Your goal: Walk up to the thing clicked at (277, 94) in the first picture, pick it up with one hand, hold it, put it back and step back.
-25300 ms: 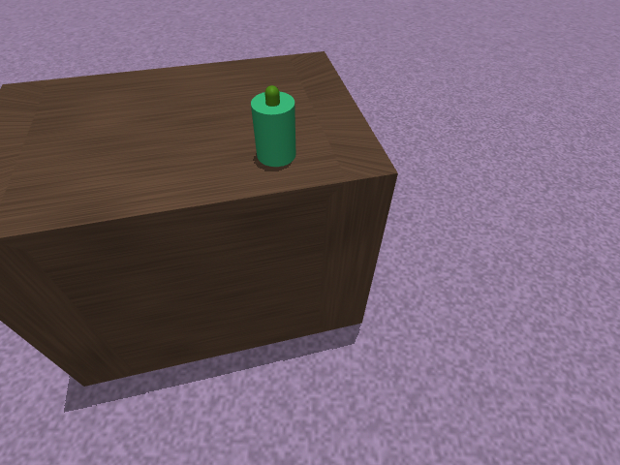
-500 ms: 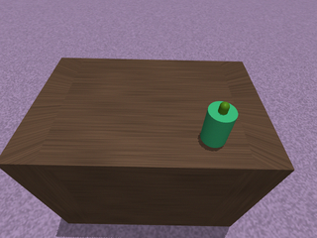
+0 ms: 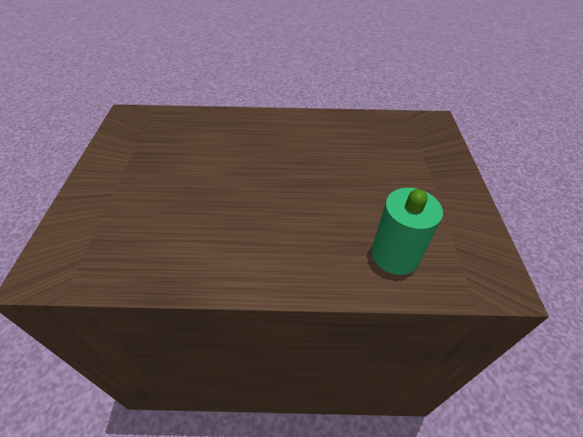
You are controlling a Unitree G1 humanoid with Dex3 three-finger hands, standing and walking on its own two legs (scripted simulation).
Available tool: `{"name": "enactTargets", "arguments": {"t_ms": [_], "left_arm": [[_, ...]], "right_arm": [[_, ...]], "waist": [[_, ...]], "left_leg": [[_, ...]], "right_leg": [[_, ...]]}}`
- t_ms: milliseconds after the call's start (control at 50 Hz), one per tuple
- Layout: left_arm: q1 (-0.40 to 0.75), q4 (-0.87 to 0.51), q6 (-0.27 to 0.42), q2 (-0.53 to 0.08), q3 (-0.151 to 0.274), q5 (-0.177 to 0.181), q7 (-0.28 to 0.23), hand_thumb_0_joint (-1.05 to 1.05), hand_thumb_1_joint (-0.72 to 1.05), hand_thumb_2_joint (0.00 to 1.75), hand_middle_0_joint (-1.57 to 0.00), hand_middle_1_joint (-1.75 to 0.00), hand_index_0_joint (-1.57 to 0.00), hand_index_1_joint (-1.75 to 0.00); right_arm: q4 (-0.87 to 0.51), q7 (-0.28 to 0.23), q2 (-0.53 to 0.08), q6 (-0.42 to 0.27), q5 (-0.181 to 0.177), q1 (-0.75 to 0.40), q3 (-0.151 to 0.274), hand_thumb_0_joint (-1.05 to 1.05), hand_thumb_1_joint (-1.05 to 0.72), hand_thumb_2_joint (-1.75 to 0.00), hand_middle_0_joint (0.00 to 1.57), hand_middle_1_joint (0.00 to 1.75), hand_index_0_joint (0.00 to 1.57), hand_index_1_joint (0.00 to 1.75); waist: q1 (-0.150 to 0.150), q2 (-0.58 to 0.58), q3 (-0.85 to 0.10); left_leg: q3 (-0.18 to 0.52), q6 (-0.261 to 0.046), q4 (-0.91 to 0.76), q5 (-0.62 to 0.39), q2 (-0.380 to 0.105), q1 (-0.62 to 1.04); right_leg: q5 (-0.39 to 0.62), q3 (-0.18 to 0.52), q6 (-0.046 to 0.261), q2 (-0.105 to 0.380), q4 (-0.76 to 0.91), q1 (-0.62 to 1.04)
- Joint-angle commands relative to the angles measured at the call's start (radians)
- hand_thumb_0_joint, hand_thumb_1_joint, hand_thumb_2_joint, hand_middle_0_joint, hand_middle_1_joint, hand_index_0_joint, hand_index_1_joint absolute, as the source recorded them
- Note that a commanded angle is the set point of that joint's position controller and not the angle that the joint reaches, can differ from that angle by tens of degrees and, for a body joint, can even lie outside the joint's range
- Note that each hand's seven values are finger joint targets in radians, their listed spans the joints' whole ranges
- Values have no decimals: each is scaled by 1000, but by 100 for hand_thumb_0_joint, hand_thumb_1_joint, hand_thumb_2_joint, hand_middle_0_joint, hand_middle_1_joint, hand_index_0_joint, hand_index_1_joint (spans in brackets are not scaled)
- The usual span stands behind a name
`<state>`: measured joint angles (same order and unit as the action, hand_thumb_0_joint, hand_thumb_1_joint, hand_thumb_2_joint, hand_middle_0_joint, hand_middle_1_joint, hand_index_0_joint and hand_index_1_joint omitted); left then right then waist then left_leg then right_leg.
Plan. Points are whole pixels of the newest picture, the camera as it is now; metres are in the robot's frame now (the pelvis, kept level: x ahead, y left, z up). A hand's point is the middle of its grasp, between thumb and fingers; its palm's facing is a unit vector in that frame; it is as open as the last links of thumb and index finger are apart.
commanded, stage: stand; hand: right
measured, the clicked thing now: (406, 226) +0.45 -0.19 +0.00
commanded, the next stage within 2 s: none
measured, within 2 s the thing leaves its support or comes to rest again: neither
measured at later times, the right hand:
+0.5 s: hand out of the picture +0.08 -0.25 -0.16, palm faces -0.05 +0.94 -0.35, open 7.5 cm
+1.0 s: hand out of the picture +0.07 -0.25 -0.16, palm faces -0.05 +0.94 -0.34, open 7.4 cm
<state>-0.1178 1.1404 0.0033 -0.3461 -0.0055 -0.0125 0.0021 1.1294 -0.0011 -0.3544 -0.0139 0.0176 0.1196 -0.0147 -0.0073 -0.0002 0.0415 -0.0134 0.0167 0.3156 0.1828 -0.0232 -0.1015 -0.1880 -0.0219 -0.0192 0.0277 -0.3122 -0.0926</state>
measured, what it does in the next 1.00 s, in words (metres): stands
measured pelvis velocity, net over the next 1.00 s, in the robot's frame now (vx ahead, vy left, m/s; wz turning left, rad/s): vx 0.00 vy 0.00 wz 0.00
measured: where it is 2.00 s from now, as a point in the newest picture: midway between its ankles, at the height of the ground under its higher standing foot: outside the picture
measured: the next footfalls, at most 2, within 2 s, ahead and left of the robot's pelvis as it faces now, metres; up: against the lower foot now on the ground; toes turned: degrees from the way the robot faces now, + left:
none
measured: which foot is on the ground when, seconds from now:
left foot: down 0.00-1.00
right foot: down 0.00-1.00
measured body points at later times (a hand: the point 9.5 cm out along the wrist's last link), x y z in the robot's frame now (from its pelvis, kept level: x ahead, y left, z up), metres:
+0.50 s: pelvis +0.01 +0.00 +0.00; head +0.02 +0.00 +0.45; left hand +0.07 +0.30 -0.13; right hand +0.08 -0.30 -0.13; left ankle -0.01 +0.13 -0.75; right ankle -0.01 -0.13 -0.75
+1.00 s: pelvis +0.00 +0.00 +0.00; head +0.01 +0.00 +0.45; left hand +0.07 +0.30 -0.14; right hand +0.08 -0.30 -0.13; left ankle -0.01 +0.13 -0.75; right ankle -0.01 -0.13 -0.75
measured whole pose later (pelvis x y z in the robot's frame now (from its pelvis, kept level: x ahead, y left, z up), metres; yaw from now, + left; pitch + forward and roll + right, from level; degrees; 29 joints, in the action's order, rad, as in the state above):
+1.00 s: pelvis +0.00 +0.00 +0.00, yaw +0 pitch -2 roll +0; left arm -0.12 1.13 0.00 -0.34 0.00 -0.01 0.00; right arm 1.13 0.00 -0.35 -0.01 0.02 0.12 -0.01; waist -0.01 0.00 0.05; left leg -0.01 0.01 0.31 0.18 -0.02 -0.09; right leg -0.19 -0.02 -0.02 0.03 -0.30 -0.08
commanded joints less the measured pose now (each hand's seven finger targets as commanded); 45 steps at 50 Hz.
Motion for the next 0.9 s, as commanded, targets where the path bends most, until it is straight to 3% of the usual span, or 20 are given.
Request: {"name": "enactTargets", "arguments": {"t_ms": [0, 140, 200, 320, 480, 880], "left_arm": [[30, -54, 19, -215, 40, 1, -12, 0, 90, 90, -20, -30, -20, -30], [34, -60, 22, -217, 42, 1, -14, 0, 90, 90, -20, -30, -20, -30], [27, -60, 23, -214, 40, 2, -14, 0, 90, 90, -20, -30, -20, -30], [32, -56, 20, -211, 42, 5, -13, 0, 90, 90, -20, -30, -20, -30], [37, -61, 21, -214, 44, 1, -13, 0, 90, 90, -20, -30, -20, -30], [35, -64, 21, -219, 46, 3, -13, 0, 90, 90, -20, -30, -20, -30]], "right_arm": [[-50, -13, -209, -20, -8, -29, 41, 0, -38, -90, 20, 30, 20, 30], [-56, -14, -212, -20, -6, -28, 43, 0, -90, -90, 20, 30, 20, 30], [-56, -14, -214, -20, -7, -36, 45, 0, -90, -90, 20, 30, 20, 30], [-53, -14, -204, -19, -7, -26, 40, 0, -90, -90, 20, 30, 20, 30], [-58, -15, -206, -20, -7, -30, 45, 0, -90, -90, 20, 30, 20, 30], [-57, -13, -207, -19, -7, -25, 47, 0, -90, -90, 20, 30, 20, 30]], "waist": [[6, -4, -64], [6, -4, -84], [3, 2, -85], [3, 4, -57], [5, -6, -79], [6, -1, -69]], "left_leg": [[88, -29, -42, -167, -111, 20], [83, -32, -31, -216, -115, 23], [84, -33, -28, -239, -116, 29], [82, -29, -47, -175, -107, -5], [84, -33, -37, -214, -113, 22], [86, -32, -49, -178, -111, 19]], "right_leg": [[152, 84, 36, 109, 45, 1], [208, 86, 38, 116, 40, 24], [225, 82, 36, 115, 40, 23], [177, 84, 33, 114, 52, 25], [196, 79, 38, 116, 43, 25], [159, 84, 39, 115, 47, 20]]}}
